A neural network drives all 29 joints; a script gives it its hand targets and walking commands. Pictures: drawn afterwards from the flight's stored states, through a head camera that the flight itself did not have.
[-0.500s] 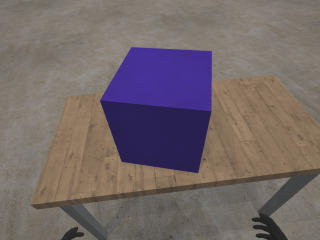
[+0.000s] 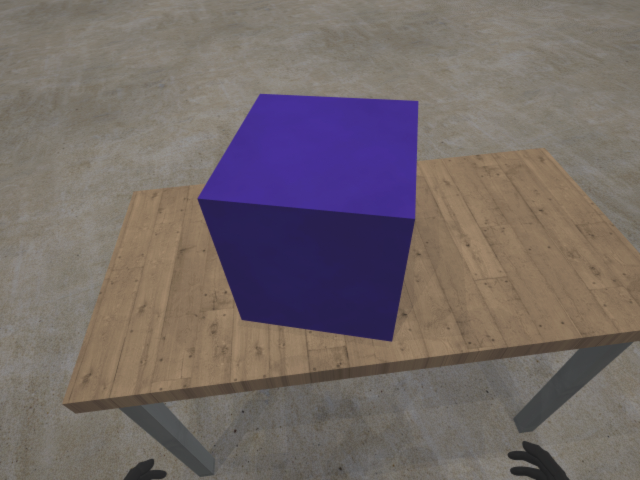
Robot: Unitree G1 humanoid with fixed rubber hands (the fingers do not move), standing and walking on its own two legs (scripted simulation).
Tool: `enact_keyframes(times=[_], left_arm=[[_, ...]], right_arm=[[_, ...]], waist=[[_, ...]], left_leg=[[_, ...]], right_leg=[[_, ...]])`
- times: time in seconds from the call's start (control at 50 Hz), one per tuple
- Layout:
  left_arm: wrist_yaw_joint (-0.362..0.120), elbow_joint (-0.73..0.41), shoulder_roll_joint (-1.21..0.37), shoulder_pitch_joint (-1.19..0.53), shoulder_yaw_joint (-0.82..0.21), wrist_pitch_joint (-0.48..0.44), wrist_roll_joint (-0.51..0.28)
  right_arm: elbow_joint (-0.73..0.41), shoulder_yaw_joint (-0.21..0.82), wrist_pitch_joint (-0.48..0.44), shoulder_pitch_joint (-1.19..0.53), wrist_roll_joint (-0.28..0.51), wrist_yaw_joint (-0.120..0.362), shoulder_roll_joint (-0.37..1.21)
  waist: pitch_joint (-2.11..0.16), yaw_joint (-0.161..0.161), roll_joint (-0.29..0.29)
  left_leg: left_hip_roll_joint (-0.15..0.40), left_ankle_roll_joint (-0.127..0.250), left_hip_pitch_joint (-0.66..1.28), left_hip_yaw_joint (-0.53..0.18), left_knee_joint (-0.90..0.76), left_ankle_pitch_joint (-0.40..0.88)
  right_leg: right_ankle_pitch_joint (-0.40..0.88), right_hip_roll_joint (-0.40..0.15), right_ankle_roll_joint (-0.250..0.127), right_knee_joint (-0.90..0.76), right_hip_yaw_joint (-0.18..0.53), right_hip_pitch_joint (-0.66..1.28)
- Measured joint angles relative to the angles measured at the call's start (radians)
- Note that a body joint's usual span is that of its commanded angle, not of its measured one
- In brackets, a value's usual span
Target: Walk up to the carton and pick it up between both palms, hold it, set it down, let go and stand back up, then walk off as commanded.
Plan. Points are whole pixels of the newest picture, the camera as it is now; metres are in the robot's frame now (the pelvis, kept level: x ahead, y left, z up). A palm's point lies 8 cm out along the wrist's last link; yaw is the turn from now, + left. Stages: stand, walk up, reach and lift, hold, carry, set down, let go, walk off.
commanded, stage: walk up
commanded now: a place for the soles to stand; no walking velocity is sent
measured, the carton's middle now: (325, 216) +0.50 +0.02 +0.03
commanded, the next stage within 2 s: reach and lift in 0.32 s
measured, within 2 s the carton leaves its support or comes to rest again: neither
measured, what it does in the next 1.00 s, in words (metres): stands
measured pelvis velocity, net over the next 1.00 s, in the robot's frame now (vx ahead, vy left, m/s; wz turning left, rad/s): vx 0.03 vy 0.00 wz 0.00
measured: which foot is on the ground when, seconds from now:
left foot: down 0.00-1.00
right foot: down 0.00-1.00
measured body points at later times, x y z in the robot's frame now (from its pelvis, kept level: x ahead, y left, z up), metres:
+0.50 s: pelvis +0.00 +0.00 +0.00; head +0.00 -0.01 +0.45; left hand +0.15 +0.27 -0.10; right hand +0.14 -0.27 -0.11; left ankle +0.04 +0.13 -0.72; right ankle +0.03 -0.11 -0.72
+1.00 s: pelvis +0.03 +0.00 +0.02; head +0.02 +0.03 +0.46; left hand +0.20 +0.28 -0.06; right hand +0.16 -0.23 -0.06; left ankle +0.04 +0.13 -0.72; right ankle +0.03 -0.11 -0.72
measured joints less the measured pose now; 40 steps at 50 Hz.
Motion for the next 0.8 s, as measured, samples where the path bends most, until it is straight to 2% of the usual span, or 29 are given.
enact_keyframes(times=[0.32,0.34,0.38,0.44,0.5,0.6,0.68,0.8], left_arm=[[0.0,0.013,0.001,-0.003,0.0,0.0,0.0],[0.0,0.009,0.001,-0.005,0.0,0.012,0.0],[0.007,-0.028,-0.001,-0.027,0.0,0.109,0.0],[0.015,-0.104,-0.012,-0.057,0.0,0.235,0.0],[0.015,-0.18,-0.03,-0.076,0.0,0.288,0.0],[0.012,-0.265,-0.035,-0.098,0.021,0.297,0.0],[0.003,-0.285,-0.025,-0.099,0.043,0.297,0.0],[-0.004,-0.3,-0.005,-0.086,0.05,0.262,0.0]], right_arm=[[0.009,0.0,0.0,0.015,0.0,0.0,0.0],[0.019,-0.002,-0.012,0.011,-0.009,0.001,0.0],[0.072,-0.016,-0.073,-0.018,-0.053,0.011,0.002],[0.092,-0.024,-0.127,-0.047,-0.069,0.027,0.003],[0.092,-0.024,-0.151,-0.061,-0.069,0.029,0.004],[0.085,-0.024,-0.157,-0.057,-0.068,0.025,0.043],[0.035,-0.024,-0.158,-0.013,-0.052,0.005,0.095],[-0.014,-0.024,-0.172,0.044,-0.016,-0.018,0.131]], waist=[[0.0,0.0,-0.003],[0.001,0.0,-0.004],[0.014,0.0,-0.004],[0.031,0.0,-0.001],[0.03,0.0,-0.003],[0.03,0.0,-0.042],[0.029,0.0,-0.083],[0.03,0.005,-0.091]], left_leg=[[0.0,0.0,0.001,0.0,-0.015,0.012],[0.0,0.0,0.001,0.0,-0.014,0.01],[0.0,0.002,0.0,0.0,0.005,-0.009],[0.004,0.004,-0.001,0.0,0.037,-0.016],[0.006,0.004,-0.001,0.001,0.039,-0.021],[0.006,0.001,0.021,0.001,0.019,-0.019],[0.006,-0.007,0.068,0.001,-0.036,-0.004],[0.005,-0.012,0.122,0.001,-0.106,0.017]], right_leg=[[0.011,0.0,0.0,-0.014,0.0,0.0],[0.011,0.0,0.0,-0.013,0.0,0.0],[0.005,0.0,-0.001,0.002,0.0,0.0],[-0.012,0.004,-0.001,0.032,0.0,0.0],[-0.014,0.005,-0.001,0.033,0.0,0.001],[-0.021,0.005,-0.005,0.026,0.0,0.017],[-0.013,0.005,-0.007,-0.015,0.0,0.058],[0.011,0.005,-0.006,-0.092,0.0,0.115]])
